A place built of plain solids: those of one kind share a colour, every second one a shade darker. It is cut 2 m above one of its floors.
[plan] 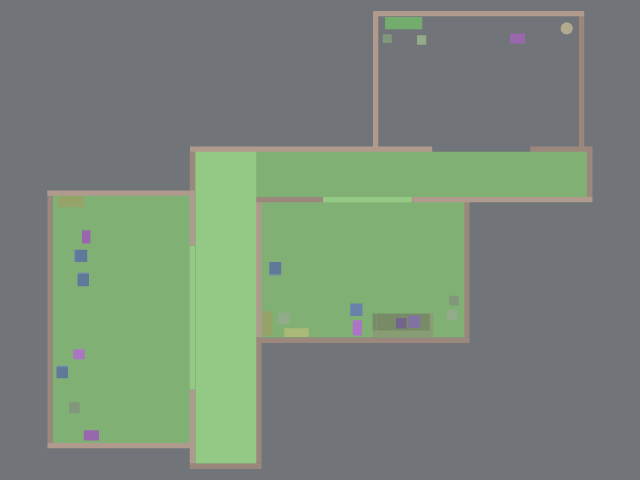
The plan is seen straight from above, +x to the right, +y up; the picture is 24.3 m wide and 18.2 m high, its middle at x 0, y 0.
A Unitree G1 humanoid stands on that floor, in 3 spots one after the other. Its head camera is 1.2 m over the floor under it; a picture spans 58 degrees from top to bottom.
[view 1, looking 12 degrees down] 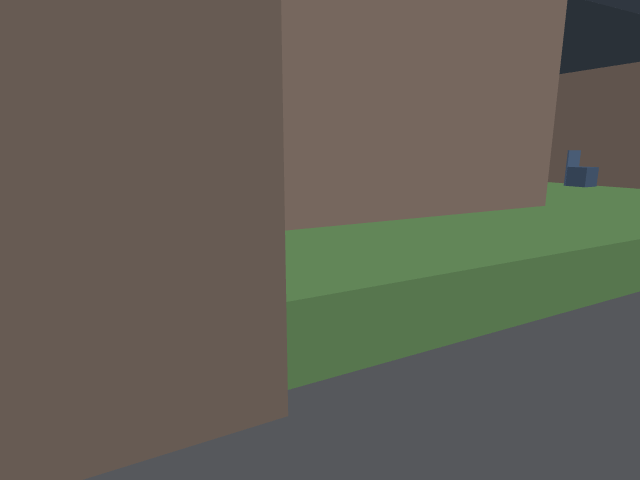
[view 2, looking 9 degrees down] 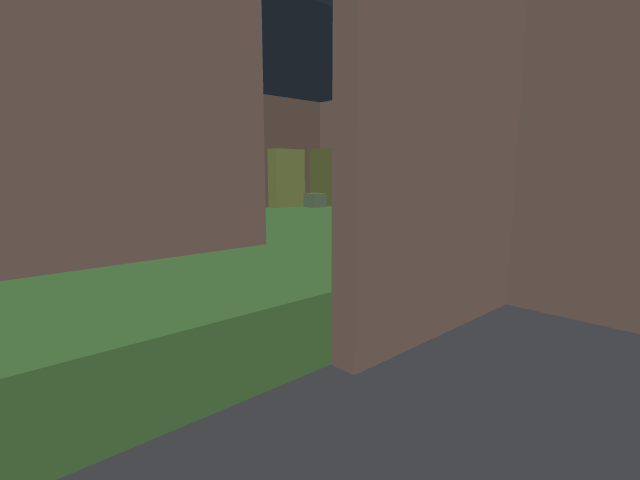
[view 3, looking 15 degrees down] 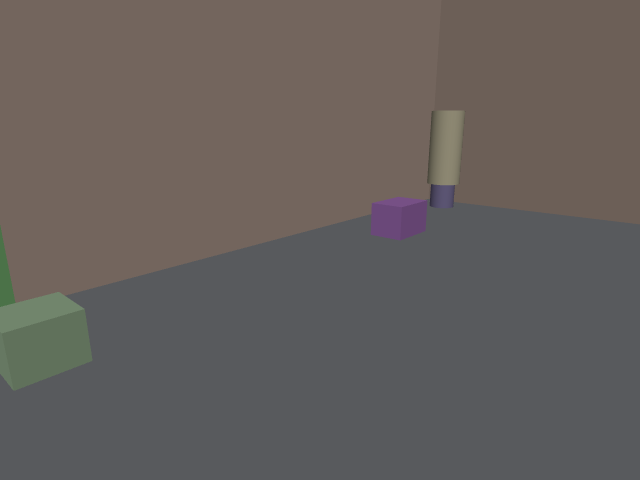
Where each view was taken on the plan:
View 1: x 8.67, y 5.17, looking -118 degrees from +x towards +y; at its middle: floor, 3.51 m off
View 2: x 6.05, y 5.17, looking -133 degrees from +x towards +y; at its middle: floor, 4.66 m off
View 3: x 3.28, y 5.17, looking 41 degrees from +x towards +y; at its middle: ground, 4.64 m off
